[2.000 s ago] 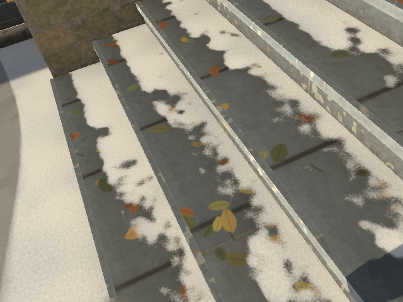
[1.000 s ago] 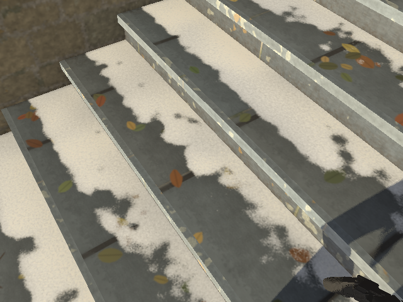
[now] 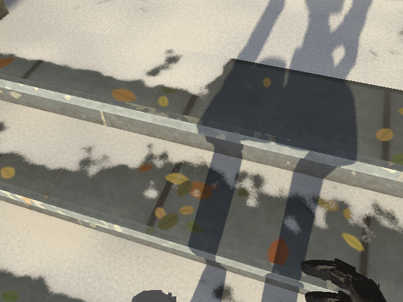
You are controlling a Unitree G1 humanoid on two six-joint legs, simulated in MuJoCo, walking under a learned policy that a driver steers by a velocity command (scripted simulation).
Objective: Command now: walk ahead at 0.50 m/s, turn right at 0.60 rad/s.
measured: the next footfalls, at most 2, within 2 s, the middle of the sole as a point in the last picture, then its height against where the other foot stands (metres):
left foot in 0.22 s outside the picture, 0.14 m higher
right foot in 0.74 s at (304, 230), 0.14 m higher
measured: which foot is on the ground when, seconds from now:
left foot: up 0.00-0.20, down 0.22-0.74, up 0.76-1.00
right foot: down 0.00-0.22, up 0.24-0.72, down 0.74-1.00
